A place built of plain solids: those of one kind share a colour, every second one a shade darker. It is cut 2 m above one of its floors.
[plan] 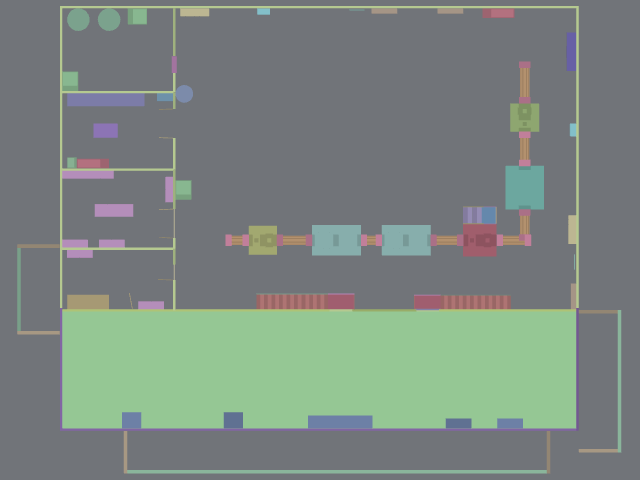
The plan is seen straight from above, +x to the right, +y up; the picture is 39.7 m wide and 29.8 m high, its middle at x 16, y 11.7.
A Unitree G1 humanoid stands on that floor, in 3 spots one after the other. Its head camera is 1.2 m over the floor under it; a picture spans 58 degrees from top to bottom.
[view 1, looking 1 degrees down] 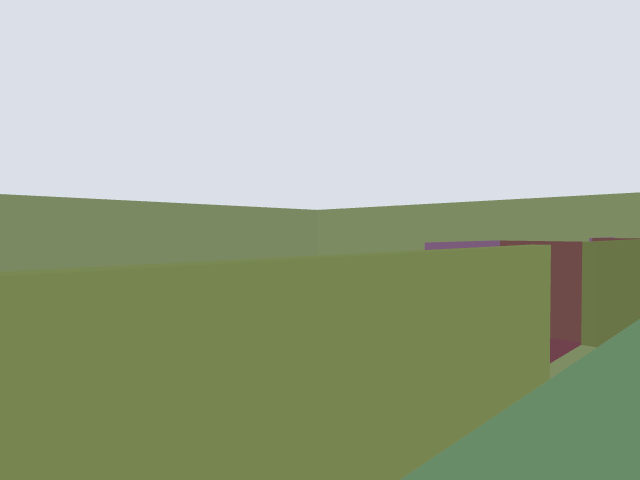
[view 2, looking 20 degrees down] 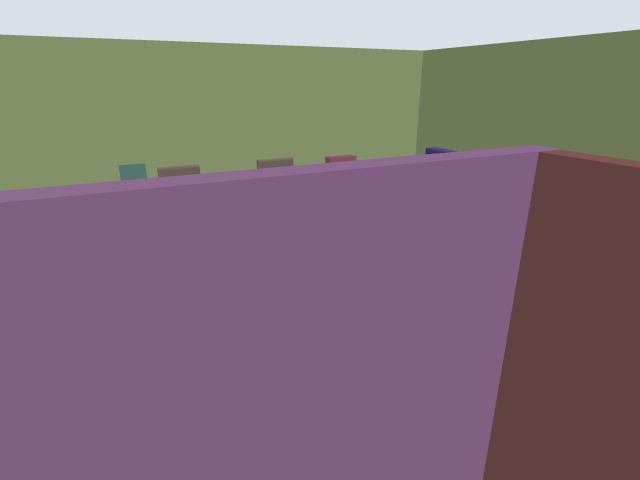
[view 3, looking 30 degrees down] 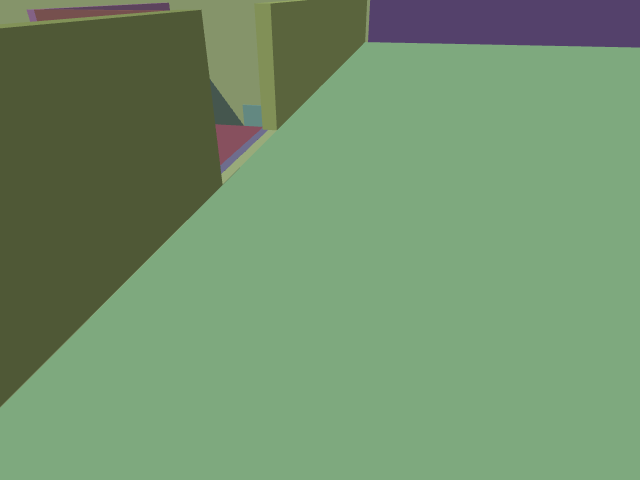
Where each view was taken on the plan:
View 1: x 12.80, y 6.03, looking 46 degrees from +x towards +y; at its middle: wall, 27.51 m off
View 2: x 17.50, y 7.87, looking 64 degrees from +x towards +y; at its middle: mezz_cheek_landing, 0.54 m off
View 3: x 19.30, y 6.03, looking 11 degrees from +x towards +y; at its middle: mezz_deck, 2.40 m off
